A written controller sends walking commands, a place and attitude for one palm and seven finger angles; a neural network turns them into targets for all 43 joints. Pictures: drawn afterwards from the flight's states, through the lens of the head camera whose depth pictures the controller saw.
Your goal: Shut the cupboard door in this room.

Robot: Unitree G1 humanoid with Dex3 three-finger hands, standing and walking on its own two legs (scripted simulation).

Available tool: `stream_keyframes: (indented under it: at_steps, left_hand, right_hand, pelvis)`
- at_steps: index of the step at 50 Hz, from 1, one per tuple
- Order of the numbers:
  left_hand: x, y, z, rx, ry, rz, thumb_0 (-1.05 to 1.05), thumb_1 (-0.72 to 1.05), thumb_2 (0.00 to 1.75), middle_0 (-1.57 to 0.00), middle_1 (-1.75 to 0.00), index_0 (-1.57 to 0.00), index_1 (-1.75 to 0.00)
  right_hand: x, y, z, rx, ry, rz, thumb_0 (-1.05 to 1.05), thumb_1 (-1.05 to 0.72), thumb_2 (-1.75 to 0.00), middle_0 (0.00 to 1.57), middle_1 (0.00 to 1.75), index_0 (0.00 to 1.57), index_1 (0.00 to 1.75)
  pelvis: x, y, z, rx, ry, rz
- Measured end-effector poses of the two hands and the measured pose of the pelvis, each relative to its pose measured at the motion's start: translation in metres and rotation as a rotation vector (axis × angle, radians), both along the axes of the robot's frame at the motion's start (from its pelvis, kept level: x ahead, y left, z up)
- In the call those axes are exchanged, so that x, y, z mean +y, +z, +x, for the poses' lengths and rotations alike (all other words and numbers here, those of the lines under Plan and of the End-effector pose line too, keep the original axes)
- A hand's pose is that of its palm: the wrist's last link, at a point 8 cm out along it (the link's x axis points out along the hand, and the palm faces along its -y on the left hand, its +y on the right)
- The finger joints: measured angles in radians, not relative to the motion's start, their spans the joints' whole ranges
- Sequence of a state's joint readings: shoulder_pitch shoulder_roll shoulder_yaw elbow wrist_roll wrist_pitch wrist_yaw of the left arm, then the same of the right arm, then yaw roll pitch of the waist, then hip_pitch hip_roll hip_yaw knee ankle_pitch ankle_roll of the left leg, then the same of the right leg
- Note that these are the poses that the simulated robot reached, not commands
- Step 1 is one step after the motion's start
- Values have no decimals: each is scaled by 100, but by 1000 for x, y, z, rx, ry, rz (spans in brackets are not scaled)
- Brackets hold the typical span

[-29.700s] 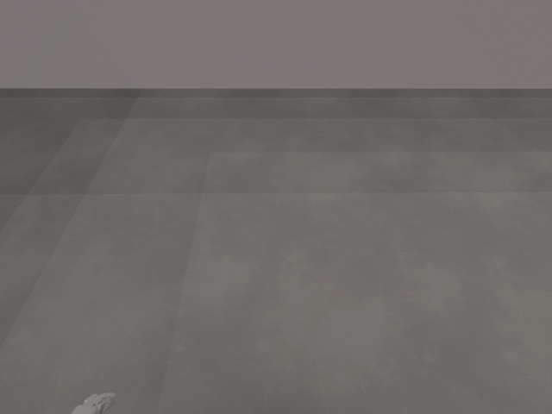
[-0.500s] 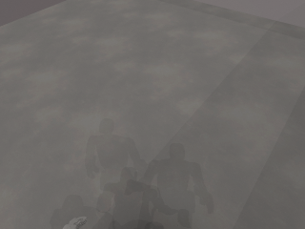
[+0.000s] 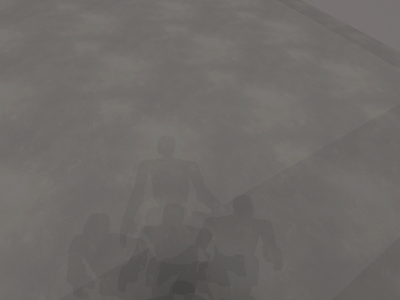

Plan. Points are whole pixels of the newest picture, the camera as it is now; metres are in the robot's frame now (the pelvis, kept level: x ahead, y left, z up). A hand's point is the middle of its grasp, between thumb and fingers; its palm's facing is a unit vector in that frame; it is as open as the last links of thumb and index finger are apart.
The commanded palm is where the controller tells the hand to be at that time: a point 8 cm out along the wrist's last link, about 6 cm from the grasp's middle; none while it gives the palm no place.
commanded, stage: turn or walk to find it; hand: left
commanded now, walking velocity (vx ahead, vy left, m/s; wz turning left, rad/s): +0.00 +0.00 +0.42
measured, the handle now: out of the picture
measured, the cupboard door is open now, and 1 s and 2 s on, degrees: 82 82 82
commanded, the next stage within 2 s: none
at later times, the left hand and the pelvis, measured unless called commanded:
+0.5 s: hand out of the picture +0.05 +0.18 -0.14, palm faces +0.17 -0.94 -0.28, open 7.4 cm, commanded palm none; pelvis -0.02 -0.03 +0.01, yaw +11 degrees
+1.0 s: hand out of the picture -0.13 +0.20 -0.18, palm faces +0.46 -0.85 -0.24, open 7.4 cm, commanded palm none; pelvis -0.05 +0.00 +0.00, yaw +25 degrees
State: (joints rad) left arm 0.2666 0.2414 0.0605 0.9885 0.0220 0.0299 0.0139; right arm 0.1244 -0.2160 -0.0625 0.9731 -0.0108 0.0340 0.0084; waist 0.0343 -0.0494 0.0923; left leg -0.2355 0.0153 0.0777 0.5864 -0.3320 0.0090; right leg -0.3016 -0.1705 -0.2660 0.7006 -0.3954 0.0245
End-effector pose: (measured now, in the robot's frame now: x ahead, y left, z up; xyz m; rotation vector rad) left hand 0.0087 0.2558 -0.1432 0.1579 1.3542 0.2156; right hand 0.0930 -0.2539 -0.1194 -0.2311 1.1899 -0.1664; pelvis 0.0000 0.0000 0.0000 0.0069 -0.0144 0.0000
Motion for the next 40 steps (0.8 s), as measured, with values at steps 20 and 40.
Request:
stream_keyframes:
  at_steps: [20, 40]
  left_hand:
    - [-5, 32, 32, -157, 48, 40, 0, 91, 90, -20, -30, -20, -30]
    - [-53, 31, -74, -94, 276, 37, 0, 91, 90, -21, -30, -20, -30]
  right_hand:
    - [11, -8, -25, 70, 75, 57, 0, -90, -90, 21, 30, 20, 30]
    - [-16, -10, 1, 156, 260, 23, 1, -91, -90, 20, 30, 20, 30]
  pelvis:
    - [-11, 12, -16, 17, 141, -5]
    - [-38, 14, -29, 7, 346, 24]
